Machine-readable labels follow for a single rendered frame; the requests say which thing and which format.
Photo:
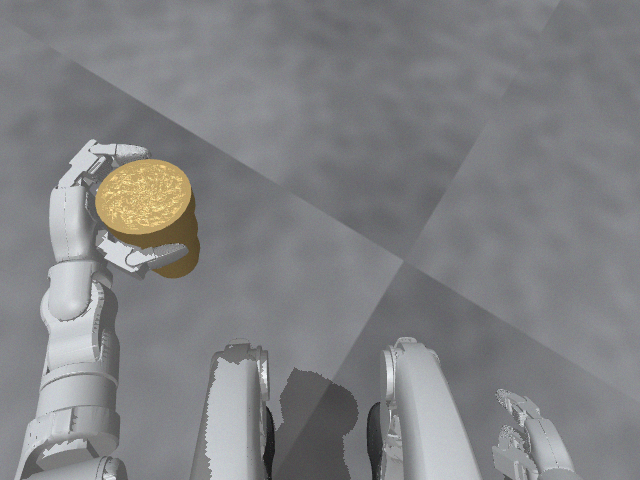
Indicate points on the left robot arm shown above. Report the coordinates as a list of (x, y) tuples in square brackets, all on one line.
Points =
[(76, 426)]

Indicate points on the right robot hand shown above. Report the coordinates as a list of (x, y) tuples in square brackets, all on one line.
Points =
[(523, 456)]

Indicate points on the left robot hand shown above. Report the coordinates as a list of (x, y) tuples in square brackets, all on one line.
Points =
[(77, 231)]

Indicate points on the right robot foot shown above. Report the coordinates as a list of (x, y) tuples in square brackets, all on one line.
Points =
[(374, 440)]

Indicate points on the cup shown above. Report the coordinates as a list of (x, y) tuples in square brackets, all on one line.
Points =
[(149, 203)]

